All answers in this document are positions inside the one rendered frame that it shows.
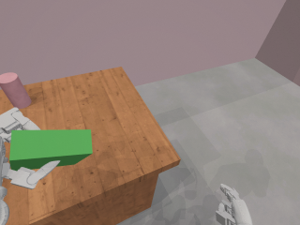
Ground robot left hand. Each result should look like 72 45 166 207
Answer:
0 107 60 189

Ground robot right hand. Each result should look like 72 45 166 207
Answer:
216 184 253 225

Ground table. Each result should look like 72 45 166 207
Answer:
0 67 181 225

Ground sponge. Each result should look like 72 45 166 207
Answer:
9 129 93 171

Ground robot left forearm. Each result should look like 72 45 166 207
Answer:
0 186 10 225

